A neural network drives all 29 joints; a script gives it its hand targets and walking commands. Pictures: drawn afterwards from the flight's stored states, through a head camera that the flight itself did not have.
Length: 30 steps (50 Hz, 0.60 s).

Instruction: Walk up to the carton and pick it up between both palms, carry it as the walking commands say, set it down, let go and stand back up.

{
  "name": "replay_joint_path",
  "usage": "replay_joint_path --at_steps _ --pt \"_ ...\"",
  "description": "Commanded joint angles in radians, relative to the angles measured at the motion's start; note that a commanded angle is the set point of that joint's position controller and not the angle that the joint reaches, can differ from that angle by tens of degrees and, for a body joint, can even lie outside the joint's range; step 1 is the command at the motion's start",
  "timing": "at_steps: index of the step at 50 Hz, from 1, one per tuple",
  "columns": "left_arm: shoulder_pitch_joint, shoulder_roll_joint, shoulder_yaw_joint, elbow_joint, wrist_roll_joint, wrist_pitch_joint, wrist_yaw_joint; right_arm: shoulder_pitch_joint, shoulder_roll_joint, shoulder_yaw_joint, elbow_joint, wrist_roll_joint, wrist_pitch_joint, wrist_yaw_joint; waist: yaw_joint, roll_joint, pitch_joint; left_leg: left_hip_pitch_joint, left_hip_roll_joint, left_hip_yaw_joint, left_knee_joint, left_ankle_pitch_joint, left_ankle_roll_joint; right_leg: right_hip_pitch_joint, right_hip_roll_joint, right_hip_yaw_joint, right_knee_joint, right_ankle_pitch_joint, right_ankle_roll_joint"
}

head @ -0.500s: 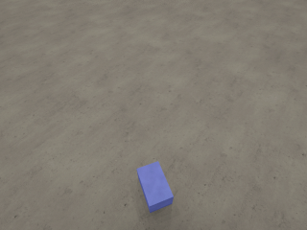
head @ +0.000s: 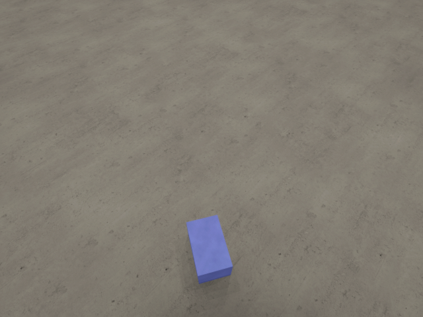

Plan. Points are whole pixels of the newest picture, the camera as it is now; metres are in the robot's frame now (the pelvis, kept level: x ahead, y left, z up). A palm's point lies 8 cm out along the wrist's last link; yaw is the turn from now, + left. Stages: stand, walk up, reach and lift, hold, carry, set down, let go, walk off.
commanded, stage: walk up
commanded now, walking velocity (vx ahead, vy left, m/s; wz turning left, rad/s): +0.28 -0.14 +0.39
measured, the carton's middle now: (208, 248) +0.48 +0.03 -0.71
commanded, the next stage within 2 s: none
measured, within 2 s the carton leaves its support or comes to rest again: neither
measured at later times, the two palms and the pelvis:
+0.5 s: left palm out of the picture -0.03 +0.18 -0.16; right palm (314, 238) +0.31 -0.23 -0.13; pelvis +0.10 -0.02 -0.02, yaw +7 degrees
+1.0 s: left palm out of the picture +0.11 +0.21 -0.13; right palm (360, 315) +0.15 -0.29 -0.15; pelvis +0.08 -0.04 -0.01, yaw +8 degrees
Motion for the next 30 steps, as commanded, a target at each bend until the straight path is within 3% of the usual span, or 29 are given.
replay_joint_path --at_steps 1,2,3,4,5,6,8,9,10,11,12,14,15,16,17,19,21,22,23,24,25,26,28,29,30 --pt "0.287 0.024 0.007 0.056 -0.006 -0.016 0.006 -0.105 -0.168 -0.020 -0.106 -0.011 -0.014 0.017 0.140 0.068 -0.032 -0.256 -0.006 -0.032 -0.023 -0.477 0.125 0.395 0.034 -0.117 -0.295 0.060 0.015" --pt "0.384 0.084 0.022 0.093 0.004 -0.021 0.021 -0.097 -0.118 -0.003 -0.128 -0.012 -0.018 0.021 0.171 -0.142 -0.025 -0.351 -0.078 0.026 0.204 -0.473 0.094 0.451 -0.113 0.062 -0.458 -0.076 -0.015" --pt "0.417 0.172 0.031 0.098 0.019 -0.026 0.035 -0.138 -0.057 0.018 -0.173 -0.012 -0.025 0.021 0.172 -0.344 0.029 -0.448 -0.105 0.093 0.499 -0.448 0.058 0.380 -0.347 0.359 -0.608 -0.299 -0.053" --pt "0.340 0.180 0.019 0.063 0.022 -0.025 0.037 -0.152 -0.051 0.019 -0.185 -0.011 -0.030 0.024 0.144 -0.243 0.086 -0.478 -0.051 0.062 0.576 -0.380 0.061 0.318 -0.377 0.394 -0.643 -0.360 -0.084" --pt "0.286 0.172 0.015 0.050 0.017 -0.026 0.035 -0.172 -0.059 0.014 -0.182 -0.011 -0.026 0.032 0.127 -0.211 0.075 -0.445 -0.033 0.049 0.607 -0.311 0.060 0.241 -0.389 0.407 -0.685 -0.431 -0.132" --pt "0.219 0.147 0.011 0.046 0.020 -0.032 0.030 -0.188 -0.082 0.008 -0.179 -0.003 -0.024 0.044 0.090 -0.215 0.113 -0.404 -0.010 0.055 0.630 -0.242 0.055 0.180 -0.350 0.369 -0.695 -0.412 -0.140" --pt "0.141 0.075 -0.004 0.049 0.013 -0.061 0.030 -0.103 -0.074 0.016 -0.125 -0.012 -0.033 0.064 0.037 -0.134 0.112 -0.357 -0.015 0.070 0.647 -0.104 0.045 0.222 -0.235 0.145 -0.612 -0.084 -0.125" --pt "0.144 0.061 -0.008 0.060 0.007 -0.066 0.039 -0.108 -0.072 0.021 -0.121 -0.011 -0.030 0.058 0.034 -0.121 0.125 -0.320 -0.030 0.088 0.606 -0.101 0.041 0.225 -0.208 0.069 -0.557 0.270 -0.133" --pt "0.174 0.058 -0.010 0.091 0.004 -0.066 0.045 -0.136 -0.082 0.018 -0.137 0.001 -0.027 0.050 0.030 -0.122 0.117 -0.258 -0.043 0.108 0.541 -0.161 0.029 0.243 -0.191 0.003 -0.483 0.710 -0.149" --pt "0.212 0.058 -0.008 0.118 0.009 -0.071 0.047 -0.158 -0.077 0.022 -0.147 0.006 -0.027 0.046 0.037 -0.129 0.093 -0.228 -0.067 0.131 0.475 -0.189 0.026 0.275 -0.186 -0.026 -0.446 0.885 -0.152" --pt "0.244 0.074 -0.004 0.126 0.013 -0.078 0.047 -0.182 -0.077 0.027 -0.153 0.008 -0.020 0.043 0.059 -0.121 0.079 -0.243 -0.081 0.135 0.425 -0.191 0.024 0.330 -0.224 0.001 -0.421 0.982 -0.165" --pt "0.282 0.093 0.001 0.133 0.018 -0.074 0.051 -0.215 -0.078 0.036 -0.167 0.011 -0.006 0.041 0.090 -0.164 0.038 -0.231 -0.083 0.120 0.344 -0.160 0.034 0.400 -0.275 0.045 -0.374 1.019 -0.180" --pt "0.312 0.138 0.019 0.130 0.015 -0.066 0.056 -0.247 -0.114 0.025 -0.187 0.010 0.007 0.047 0.112 -0.154 0.034 -0.300 -0.078 0.118 0.369 -0.152 0.023 0.454 -0.338 0.099 -0.349 1.086 -0.198" --pt "0.320 0.150 0.027 0.132 0.015 -0.059 0.060 -0.279 -0.124 0.023 -0.209 0.010 0.014 0.053 0.117 -0.164 0.025 -0.322 -0.057 0.097 0.373 -0.149 0.025 0.473 -0.367 0.115 -0.338 1.077 -0.203" --pt "0.298 0.139 0.026 0.126 0.015 -0.055 0.060 -0.299 -0.121 0.027 -0.222 0.013 0.014 0.057 0.112 -0.189 0.009 -0.300 -0.050 0.079 0.352 -0.139 0.032 0.467 -0.359 0.104 -0.333 1.024 -0.197" --pt "0.280 0.133 0.028 0.116 0.013 -0.045 0.059 -0.323 -0.127 0.024 -0.244 0.019 0.012 0.063 0.103 -0.179 0.001 -0.229 -0.055 0.085 0.297 -0.120 0.038 0.415 -0.339 0.078 -0.303 0.930 -0.183" --pt "0.230 0.112 0.016 0.100 0.010 -0.043 0.048 -0.269 -0.131 0.024 -0.227 0.025 0.001 0.059 0.062 -0.175 -0.033 -0.010 -0.095 0.131 0.165 -0.085 0.065 0.292 -0.268 -0.005 -0.191 0.894 -0.147" --pt "0.218 0.104 0.013 0.095 -0.003 -0.043 0.043 -0.195 -0.153 0.019 -0.208 0.022 -0.010 0.054 0.018 -0.120 -0.070 0.162 -0.109 0.164 0.026 0.059 0.084 0.202 -0.215 -0.066 -0.033 0.827 -0.116" --pt "0.255 0.041 -0.006 0.092 -0.015 -0.049 0.038 -0.114 -0.227 0.001 -0.189 0.006 -0.027 0.040 -0.012 0.039 -0.142 0.371 0.037 0.031 -0.002 0.543 0.131 0.032 -0.115 -0.108 0.139 0.459 -0.048" --pt "0.307 -0.021 -0.026 0.097 -0.009 -0.042 0.040 -0.079 -0.277 -0.010 -0.183 0.006 -0.044 0.028 0.016 0.200 -0.203 0.450 0.289 -0.204 0.017 1.078 0.226 -0.100 -0.026 -0.078 0.292 -0.235 -0.021" --pt "0.310 -0.016 -0.027 0.125 -0.015 -0.021 0.048 -0.094 -0.211 0.002 -0.174 0.025 -0.052 0.022 0.022 0.103 -0.199 0.334 0.296 -0.138 -0.003 1.023 0.289 -0.002 -0.075 0.014 0.325 -0.253 -0.033" --pt "0.286 -0.013 -0.033 0.139 -0.014 -0.012 0.037 -0.163 -0.159 0.021 -0.183 0.028 -0.053 0.021 0.045 0.056 -0.162 0.259 0.243 -0.080 -0.018 0.877 0.274 0.027 -0.082 0.037 0.302 -0.204 -0.040" --pt "0.238 -0.012 -0.032 0.131 -0.004 0.001 0.028 -0.236 -0.150 0.030 -0.187 0.022 -0.049 0.014 0.072 0.093 -0.074 0.146 0.165 -0.025 -0.070 0.701 0.234 0.038 -0.078 0.038 0.264 -0.121 -0.046" --pt "0.225 0.005 -0.024 0.123 0.005 0.006 0.031 -0.242 -0.175 0.027 -0.181 0.021 -0.047 0.012 0.078 0.133 -0.048 0.126 0.151 -0.020 -0.064 0.771 0.221 0.023 -0.074 0.022 0.284 -0.106 -0.033" --pt "0.193 0.035 -0.004 0.088 0.005 0.015 0.038 -0.253 -0.215 0.005 -0.185 0.026 -0.029 0.009 0.076 0.167 -0.017 0.115 0.128 -0.011 -0.034 0.959 0.227 -0.012 -0.046 0.020 0.327 -0.137 -0.023"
